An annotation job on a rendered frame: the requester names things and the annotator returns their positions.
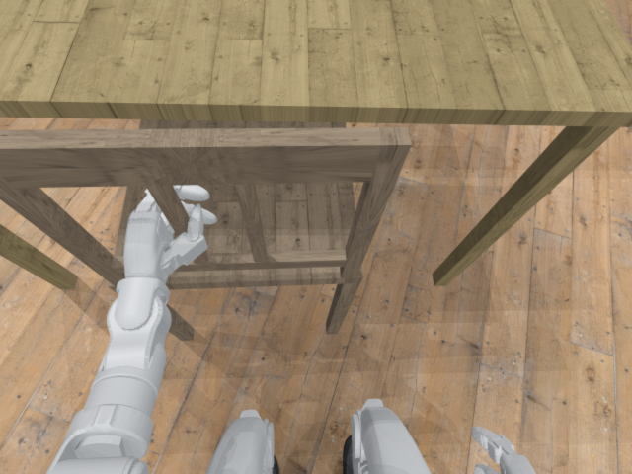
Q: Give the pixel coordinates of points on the right robot thigh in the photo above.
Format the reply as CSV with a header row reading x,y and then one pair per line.
x,y
380,438

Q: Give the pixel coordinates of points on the robot left forearm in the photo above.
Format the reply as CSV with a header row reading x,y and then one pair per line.
x,y
116,419

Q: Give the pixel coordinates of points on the robot right hand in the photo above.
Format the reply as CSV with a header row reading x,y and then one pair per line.
x,y
501,450

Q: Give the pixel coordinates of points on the robot thigh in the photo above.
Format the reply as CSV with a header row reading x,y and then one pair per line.
x,y
247,447
380,438

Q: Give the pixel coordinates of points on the table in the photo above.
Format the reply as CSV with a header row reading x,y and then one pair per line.
x,y
491,62

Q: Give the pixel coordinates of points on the robot left hand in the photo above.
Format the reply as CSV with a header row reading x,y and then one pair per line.
x,y
148,234

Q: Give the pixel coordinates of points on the left robot thigh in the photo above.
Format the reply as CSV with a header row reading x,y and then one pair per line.
x,y
247,447

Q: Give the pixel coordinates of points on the chair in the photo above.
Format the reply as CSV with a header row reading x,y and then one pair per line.
x,y
282,193

